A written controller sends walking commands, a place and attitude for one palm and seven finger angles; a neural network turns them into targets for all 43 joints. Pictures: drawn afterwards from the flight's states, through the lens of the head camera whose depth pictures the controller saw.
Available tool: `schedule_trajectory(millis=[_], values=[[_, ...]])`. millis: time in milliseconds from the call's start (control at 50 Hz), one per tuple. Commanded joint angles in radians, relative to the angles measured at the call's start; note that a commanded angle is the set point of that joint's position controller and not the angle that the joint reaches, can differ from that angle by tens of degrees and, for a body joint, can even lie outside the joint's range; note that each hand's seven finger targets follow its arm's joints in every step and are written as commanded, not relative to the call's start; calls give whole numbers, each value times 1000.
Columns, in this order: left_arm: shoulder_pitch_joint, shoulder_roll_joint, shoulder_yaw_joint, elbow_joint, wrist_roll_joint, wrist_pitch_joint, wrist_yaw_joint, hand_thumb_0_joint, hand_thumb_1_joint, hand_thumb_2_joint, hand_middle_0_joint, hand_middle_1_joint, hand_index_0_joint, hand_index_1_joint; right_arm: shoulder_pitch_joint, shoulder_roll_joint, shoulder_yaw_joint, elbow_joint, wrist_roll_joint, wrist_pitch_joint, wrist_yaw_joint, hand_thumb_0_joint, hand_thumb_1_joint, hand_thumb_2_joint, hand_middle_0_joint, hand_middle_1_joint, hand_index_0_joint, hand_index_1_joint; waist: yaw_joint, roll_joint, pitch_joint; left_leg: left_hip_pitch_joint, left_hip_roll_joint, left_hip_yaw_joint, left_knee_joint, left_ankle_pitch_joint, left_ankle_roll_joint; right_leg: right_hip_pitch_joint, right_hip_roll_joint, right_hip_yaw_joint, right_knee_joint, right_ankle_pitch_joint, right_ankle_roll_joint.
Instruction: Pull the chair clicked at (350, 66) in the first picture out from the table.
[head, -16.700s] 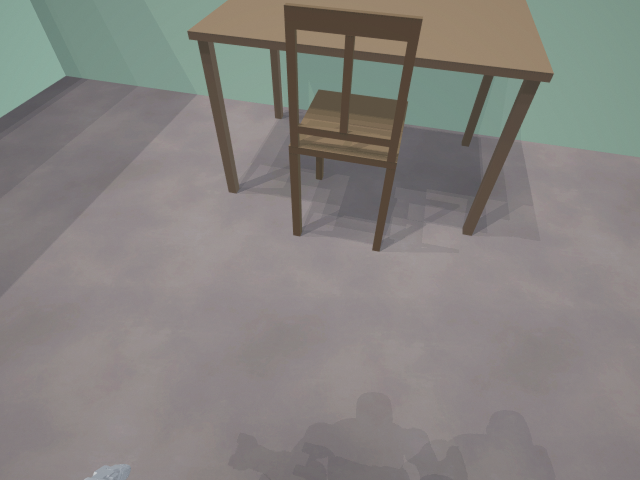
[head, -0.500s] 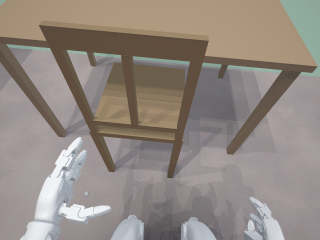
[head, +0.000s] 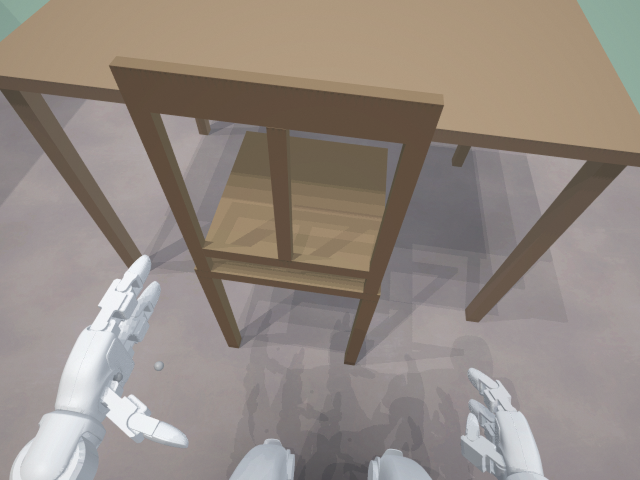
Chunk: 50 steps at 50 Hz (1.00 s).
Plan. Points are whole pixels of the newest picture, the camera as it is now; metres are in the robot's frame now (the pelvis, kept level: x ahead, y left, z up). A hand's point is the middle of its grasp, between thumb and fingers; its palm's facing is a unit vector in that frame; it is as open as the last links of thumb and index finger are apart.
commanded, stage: raise the hand toward the chair's back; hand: left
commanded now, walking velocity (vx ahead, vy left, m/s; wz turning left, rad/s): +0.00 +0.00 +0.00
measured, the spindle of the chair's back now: (282, 203) +0.50 +0.10 +0.01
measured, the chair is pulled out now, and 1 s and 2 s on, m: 0.00 0.00 0.00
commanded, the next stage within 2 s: aim the fingers beside a spindle in 0.58 s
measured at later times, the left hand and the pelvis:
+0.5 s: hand (155, 359) +0.24 +0.20 +0.05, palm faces -0.06 -1.00 -0.06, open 16.9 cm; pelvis +0.00 +0.00 +0.00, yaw +0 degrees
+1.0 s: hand (189, 347) +0.26 +0.17 +0.04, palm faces -0.10 -0.99 -0.04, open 16.9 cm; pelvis -0.01 -0.01 +0.00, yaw +0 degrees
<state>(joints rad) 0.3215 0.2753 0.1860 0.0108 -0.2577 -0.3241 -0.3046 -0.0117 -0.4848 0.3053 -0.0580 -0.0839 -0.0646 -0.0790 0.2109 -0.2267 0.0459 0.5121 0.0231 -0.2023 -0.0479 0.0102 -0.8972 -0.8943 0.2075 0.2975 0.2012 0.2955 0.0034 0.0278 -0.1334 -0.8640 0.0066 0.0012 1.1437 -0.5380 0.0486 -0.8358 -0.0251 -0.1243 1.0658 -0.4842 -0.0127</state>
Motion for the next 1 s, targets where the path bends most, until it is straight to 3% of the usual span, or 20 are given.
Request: schedule_trajectory(millis=[0,140,200,240,280,400,460,660,680,740,780,800,880,940,980], values=[[-107,155,103,-195,-30,-61,-19,0,-500,300,-60,-80,-60,-80,-11,-168,-80,-127,6,-57,-17,0,-900,-900,200,300,200,300,-19,49,-241,207,3,-83,-201,349,-49,124,25,42,-127,213,-23],[-86,148,114,-148,-53,-50,-42,0,-500,300,-60,-80,-60,-80,-5,-175,-88,-125,10,-65,-12,0,-900,-900,200,300,200,300,-15,28,-241,208,0,-76,-214,354,-48,151,24,44,-149,223,-20],[-79,157,119,-163,-44,-59,-30,0,-500,300,-60,-80,-60,-80,-1,-175,-93,-122,7,-70,-6,0,-900,-900,200,300,200,300,-12,38,-247,221,3,-82,-214,387,-54,146,24,41,-140,234,-21],[-82,150,111,-160,-42,-66,-25,0,-500,300,-60,-80,-60,-80,-4,-175,-94,-120,8,-70,-3,0,-900,-900,200,300,200,300,-16,51,-219,218,4,-81,-219,368,-56,129,24,41,-143,215,-22],[-83,174,135,-151,-35,-74,-15,0,-500,300,-60,-80,-60,-80,-3,-177,-96,-117,6,-69,-4,0,-900,-900,200,300,200,300,-13,37,-222,207,5,-80,-217,353,-52,131,25,43,-142,205,-23],[-88,163,121,-166,-35,-91,-12,0,-500,300,-60,-80,-60,-80,-5,-176,-94,-122,7,-71,-3,0,-900,-900,200,300,200,300,-15,65,-225,209,2,-78,-221,327,-51,128,22,47,-145,185,-24],[-95,156,116,-151,-43,-87,-20,0,-500,300,-60,-80,-60,-80,-8,-178,-92,-125,9,-71,-7,0,-900,-900,200,300,200,300,-20,23,-215,187,0,-75,-220,281,-44,127,23,52,-157,162,-20],[-115,159,116,-150,-47,-83,-35,0,-500,300,-60,-80,-60,-80,-16,-174,-84,-128,9,-78,-13,0,-900,-900,200,300,200,300,-21,36,-202,167,-7,-70,-215,231,-36,126,21,61,-168,126,-21],[-128,168,122,-132,-44,-81,-32,0,-500,300,-60,-80,-60,-80,-15,-175,-83,-121,8,-76,-14,0,-900,-900,200,300,200,300,-27,12,-197,155,-5,-70,-209,225,-34,121,23,62,-168,121,-19],[-194,126,71,-117,-41,-87,-35,0,-500,300,-60,-80,-60,-80,-12,-176,-78,-116,7,-83,-17,0,-900,-900,200,300,200,300,-40,18,-182,140,-6,-74,-198,190,-34,85,20,63,-160,90,-18],[-213,151,85,-107,-33,-92,-32,0,-500,300,-60,-80,-60,-80,-12,-181,-80,-111,7,-87,-20,0,-900,-900,200,300,200,300,-37,24,-197,126,-6,-68,-183,183,-31,85,20,73,-157,81,-19],[-232,134,63,-118,-28,-93,-31,0,-500,300,-60,-80,-60,-80,-9,-180,-78,-113,6,-88,-18,0,-900,-900,200,300,200,300,-38,45,-208,139,-8,-73,-187,193,-34,82,18,69,-147,91,-21],[-227,146,74,-109,-18,-84,-10,0,-500,300,-60,-80,-60,-80,-3,-179,-83,-112,3,-86,-16,0,-900,-900,200,300,200,300,-26,32,-248,145,-6,-72,-179,242,-35,95,18,67,-133,134,-21],[-268,106,24,-110,-4,-74,10,0,-500,300,-60,-80,-60,-80,-5,-176,-79,-120,1,-78,-8,0,-900,-900,200,300,200,300,-33,45,-242,140,-7,-72,-179,240,-37,78,14,64,-125,134,-19],[-263,147,73,-83,4,-75,32,0,-500,300,-60,-80,-60,-80,0,-179,-84,-116,0,-70,-10,0,-900,-900,200,300,200,300,-26,1,-247,120,-5,-72,-174,236,-37,80,17,64,-120,130,-20]])
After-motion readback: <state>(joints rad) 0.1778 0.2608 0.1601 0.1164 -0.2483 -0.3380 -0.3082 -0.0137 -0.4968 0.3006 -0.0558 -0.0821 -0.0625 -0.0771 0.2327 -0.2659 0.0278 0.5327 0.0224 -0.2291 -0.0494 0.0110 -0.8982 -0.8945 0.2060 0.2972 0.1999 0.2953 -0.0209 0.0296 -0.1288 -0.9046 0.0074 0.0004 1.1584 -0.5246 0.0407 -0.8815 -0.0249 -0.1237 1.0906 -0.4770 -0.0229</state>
